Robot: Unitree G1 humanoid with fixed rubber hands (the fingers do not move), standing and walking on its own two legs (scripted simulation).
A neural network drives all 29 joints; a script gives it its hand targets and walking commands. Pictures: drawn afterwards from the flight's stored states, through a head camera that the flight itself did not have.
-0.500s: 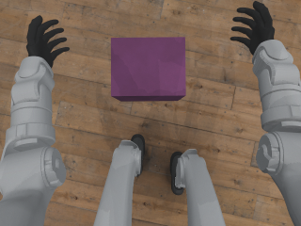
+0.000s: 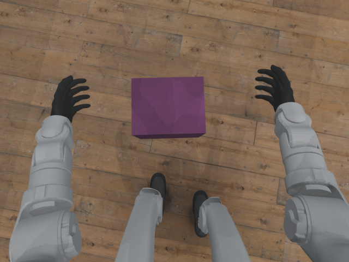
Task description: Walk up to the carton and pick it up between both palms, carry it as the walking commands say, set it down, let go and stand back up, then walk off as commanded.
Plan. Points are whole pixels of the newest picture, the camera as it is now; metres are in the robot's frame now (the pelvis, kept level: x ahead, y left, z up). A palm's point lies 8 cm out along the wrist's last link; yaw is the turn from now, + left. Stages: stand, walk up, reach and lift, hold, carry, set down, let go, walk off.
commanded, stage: let go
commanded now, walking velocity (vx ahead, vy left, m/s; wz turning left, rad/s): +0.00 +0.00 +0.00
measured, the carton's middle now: (168, 111) +0.51 +0.07 -0.57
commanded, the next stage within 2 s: stand in 1.10 s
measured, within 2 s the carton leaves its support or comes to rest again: neither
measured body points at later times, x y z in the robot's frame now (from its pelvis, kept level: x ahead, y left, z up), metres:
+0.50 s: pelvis +0.05 +0.00 +0.08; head +0.14 +0.00 +0.52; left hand +0.24 +0.25 +0.00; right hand +0.29 -0.22 +0.00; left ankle +0.09 +0.10 -0.64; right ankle +0.01 -0.11 -0.64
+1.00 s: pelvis +0.06 -0.01 +0.09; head +0.07 -0.01 +0.54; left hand +0.22 +0.23 +0.02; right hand +0.24 -0.24 +0.02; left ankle +0.09 +0.10 -0.64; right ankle +0.01 -0.11 -0.64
